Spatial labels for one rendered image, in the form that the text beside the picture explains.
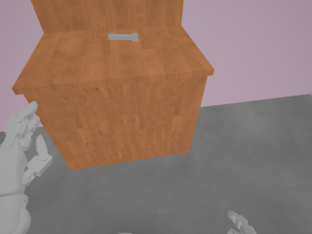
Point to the tap lever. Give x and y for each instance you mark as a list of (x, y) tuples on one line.
[(133, 37)]

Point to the robot left forearm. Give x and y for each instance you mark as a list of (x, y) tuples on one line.
[(14, 217)]

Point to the left robot hand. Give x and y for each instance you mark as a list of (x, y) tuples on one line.
[(13, 178)]

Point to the right robot hand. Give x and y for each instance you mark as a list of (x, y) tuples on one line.
[(241, 223)]

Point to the counter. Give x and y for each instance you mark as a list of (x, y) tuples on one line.
[(104, 101)]

